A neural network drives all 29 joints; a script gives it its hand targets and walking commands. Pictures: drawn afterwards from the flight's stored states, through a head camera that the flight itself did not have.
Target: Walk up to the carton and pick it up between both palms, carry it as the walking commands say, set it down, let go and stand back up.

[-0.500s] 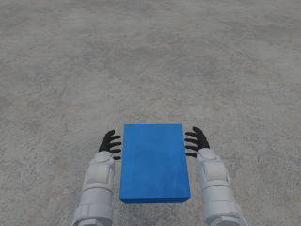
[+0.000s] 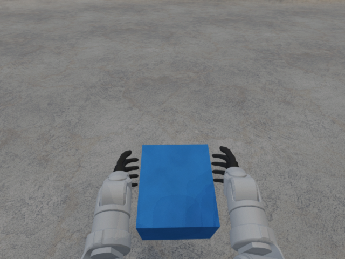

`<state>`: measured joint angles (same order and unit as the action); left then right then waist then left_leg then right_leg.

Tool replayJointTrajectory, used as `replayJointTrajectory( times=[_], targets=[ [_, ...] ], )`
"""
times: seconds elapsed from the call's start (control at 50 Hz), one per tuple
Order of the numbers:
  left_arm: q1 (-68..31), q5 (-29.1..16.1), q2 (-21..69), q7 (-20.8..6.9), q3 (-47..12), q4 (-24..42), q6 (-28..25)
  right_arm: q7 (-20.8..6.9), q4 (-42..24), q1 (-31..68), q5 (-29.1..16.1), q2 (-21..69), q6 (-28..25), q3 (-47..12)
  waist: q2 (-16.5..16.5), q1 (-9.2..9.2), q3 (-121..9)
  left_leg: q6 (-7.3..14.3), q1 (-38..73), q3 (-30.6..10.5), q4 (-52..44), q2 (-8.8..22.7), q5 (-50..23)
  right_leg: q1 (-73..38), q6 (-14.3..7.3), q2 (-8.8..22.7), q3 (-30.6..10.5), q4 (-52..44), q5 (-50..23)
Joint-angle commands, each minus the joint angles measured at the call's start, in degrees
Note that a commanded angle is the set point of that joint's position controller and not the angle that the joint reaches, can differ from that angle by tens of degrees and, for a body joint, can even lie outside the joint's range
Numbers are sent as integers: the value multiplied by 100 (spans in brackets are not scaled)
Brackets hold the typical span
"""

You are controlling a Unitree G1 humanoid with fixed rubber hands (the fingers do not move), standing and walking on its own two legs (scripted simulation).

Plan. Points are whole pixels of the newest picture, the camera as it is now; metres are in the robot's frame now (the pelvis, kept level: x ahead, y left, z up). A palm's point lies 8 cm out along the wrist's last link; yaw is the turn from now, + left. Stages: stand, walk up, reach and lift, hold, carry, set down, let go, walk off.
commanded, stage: reach and lift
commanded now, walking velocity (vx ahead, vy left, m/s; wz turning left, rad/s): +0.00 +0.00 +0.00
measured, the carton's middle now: (175, 191) +0.33 -0.01 -0.03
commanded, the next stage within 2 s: hold in 0.84 s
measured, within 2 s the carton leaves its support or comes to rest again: neither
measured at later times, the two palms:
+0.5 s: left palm (118, 180) +0.31 +0.13 +0.05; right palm (229, 174) +0.31 -0.14 +0.06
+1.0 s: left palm (117, 187) +0.29 +0.13 +0.05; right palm (232, 181) +0.29 -0.14 +0.06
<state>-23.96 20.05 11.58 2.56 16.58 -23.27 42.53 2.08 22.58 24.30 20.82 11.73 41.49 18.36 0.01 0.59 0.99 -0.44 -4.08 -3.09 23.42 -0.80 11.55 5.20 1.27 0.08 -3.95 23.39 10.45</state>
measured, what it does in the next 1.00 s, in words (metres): stands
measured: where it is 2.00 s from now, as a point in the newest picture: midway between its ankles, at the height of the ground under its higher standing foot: outside the picture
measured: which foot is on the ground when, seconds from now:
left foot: down 0.00-1.00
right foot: down 0.00-1.00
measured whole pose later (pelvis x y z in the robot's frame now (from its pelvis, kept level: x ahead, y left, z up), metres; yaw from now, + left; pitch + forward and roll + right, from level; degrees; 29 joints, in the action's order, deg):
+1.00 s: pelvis +0.00 +0.00 +0.00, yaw +0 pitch -9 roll +0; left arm -18.4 17.1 9.6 1.5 11.3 -18.5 44.8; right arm 1.4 18.2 18.8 17.4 9.8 43.6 12.9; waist 0.1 0.1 1.0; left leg -0.6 -3.0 -3.6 22.9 -0.7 11.2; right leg 3.9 1.1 0.0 -3.6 22.8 10.2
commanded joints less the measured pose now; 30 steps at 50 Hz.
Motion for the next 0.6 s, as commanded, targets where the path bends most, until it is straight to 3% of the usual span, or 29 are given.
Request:
replayJointTrajectory(
  times=[0.0, 0.58],
  targets=[
    [-3427, -1672, 5482, -1543, -2819, 217, -351, -1549, 256, 2967, -1606, 5613, -141, -2852, 9, -44, -1424, 10, 48, -50, -439, -429, -317, -355, -130, -473, 26, -357, -402],
    [-2700, -1843, 5524, -1564, -3175, 765, -230, -1512, -305, 2218, -1815, 5731, -66, -3219, 1, -78, -1531, -16, 235, -88, -444, -454, -883, -549, -77, -497, 4, -367, -952]
  ],
)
